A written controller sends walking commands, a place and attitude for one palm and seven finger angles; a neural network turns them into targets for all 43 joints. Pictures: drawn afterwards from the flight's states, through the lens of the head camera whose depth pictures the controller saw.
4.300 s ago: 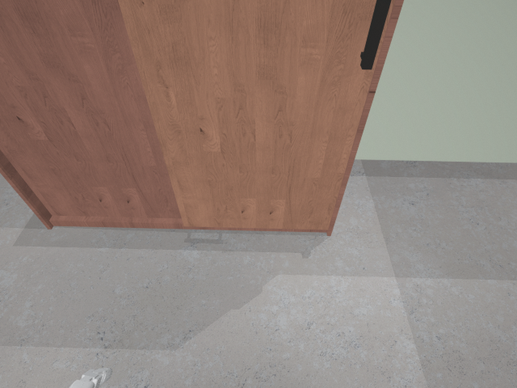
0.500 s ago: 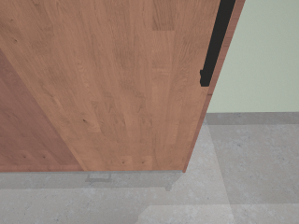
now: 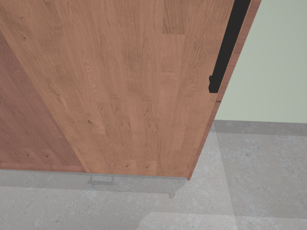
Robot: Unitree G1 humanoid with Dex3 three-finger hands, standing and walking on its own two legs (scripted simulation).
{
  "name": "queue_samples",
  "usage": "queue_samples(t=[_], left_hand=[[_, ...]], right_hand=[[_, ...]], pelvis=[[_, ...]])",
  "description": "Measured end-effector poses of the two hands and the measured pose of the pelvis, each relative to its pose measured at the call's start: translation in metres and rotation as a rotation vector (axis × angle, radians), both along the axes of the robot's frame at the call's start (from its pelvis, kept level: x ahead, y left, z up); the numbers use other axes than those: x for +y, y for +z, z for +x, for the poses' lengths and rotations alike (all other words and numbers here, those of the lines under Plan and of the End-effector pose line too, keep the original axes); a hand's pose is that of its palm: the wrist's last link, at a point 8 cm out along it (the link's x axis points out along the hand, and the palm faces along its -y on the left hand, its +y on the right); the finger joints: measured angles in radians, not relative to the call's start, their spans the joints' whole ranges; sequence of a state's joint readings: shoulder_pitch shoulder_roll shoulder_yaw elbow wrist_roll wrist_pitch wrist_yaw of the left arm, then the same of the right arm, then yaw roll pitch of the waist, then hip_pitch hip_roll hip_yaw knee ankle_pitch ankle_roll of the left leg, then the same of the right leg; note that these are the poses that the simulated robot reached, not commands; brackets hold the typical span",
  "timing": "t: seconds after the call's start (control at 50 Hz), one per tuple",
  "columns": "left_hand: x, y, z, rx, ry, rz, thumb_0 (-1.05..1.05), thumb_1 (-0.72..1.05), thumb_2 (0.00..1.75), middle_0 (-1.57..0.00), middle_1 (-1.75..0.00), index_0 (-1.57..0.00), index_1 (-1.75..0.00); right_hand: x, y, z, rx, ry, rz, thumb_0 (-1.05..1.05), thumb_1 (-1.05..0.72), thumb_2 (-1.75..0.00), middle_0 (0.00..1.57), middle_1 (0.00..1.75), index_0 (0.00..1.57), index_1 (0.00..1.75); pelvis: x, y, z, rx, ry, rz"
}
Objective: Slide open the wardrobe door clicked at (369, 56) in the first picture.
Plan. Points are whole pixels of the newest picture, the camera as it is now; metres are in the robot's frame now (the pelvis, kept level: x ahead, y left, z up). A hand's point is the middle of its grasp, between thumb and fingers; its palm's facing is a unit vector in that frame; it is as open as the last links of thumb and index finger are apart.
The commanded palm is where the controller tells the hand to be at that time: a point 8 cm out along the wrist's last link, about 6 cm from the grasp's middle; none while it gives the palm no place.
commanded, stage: look again from close up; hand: right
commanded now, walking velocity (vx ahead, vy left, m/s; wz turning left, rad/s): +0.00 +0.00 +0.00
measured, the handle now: (225, 42) +0.54 -0.16 +0.24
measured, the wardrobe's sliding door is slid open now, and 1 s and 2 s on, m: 0.00 0.00 0.00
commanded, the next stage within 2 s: shuffle to correct the standing spot in 0.98 s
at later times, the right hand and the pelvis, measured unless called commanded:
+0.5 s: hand out of the picture +0.01 -0.15 -0.17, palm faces +0.02 +0.98 -0.22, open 7.3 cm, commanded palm none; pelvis +0.00 +0.03 +0.00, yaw +0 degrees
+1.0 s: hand out of the picture +0.01 -0.14 -0.17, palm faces +0.03 +0.98 -0.20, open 7.4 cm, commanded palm none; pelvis +0.00 +0.04 +0.00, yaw +0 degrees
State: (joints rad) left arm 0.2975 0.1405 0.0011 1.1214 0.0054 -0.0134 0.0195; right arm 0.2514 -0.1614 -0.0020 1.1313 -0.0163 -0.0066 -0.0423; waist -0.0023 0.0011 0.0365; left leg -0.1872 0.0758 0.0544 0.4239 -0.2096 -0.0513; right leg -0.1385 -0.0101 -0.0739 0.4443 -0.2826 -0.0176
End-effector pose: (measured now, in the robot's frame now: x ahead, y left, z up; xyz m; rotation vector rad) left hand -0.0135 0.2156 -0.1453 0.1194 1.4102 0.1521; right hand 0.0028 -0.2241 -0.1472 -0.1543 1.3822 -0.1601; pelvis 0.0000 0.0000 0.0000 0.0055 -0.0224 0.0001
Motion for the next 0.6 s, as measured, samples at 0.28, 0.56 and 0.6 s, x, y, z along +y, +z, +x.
queue_samples(t=[0.28, 0.56, 0.6], left_hand=[[0.006, -0.015, 0.006, -0.059, -0.030, -0.043, 0.02, 0.92, 0.90, -0.20, -0.30, -0.20, -0.30], [0.043, -0.006, 0.016, -0.061, -0.039, 0.002, 0.01, 0.91, 0.90, -0.19, -0.30, -0.19, -0.30], [0.047, -0.005, 0.015, -0.055, -0.040, 0.008, 0.01, 0.91, 0.90, -0.19, -0.30, -0.19, -0.30]], right_hand=[[0.003, 0.008, -0.002, -0.030, 0.007, -0.038, 0.01, -0.91, -0.90, 0.20, 0.30, 0.20, 0.30], [0.030, 0.005, 0.001, -0.035, 0.010, -0.009, 0.01, -0.91, -0.90, 0.20, 0.30, 0.20, 0.30], [0.033, 0.005, 0.000, -0.032, 0.009, -0.006, 0.01, -0.91, -0.90, 0.20, 0.30, 0.20, 0.30]], pelvis=[[0.010, -0.006, -0.003, -0.010, -0.003, -0.016], [0.033, -0.003, -0.005, -0.005, 0.000, -0.020], [0.036, -0.003, -0.005, -0.003, -0.001, -0.019]])
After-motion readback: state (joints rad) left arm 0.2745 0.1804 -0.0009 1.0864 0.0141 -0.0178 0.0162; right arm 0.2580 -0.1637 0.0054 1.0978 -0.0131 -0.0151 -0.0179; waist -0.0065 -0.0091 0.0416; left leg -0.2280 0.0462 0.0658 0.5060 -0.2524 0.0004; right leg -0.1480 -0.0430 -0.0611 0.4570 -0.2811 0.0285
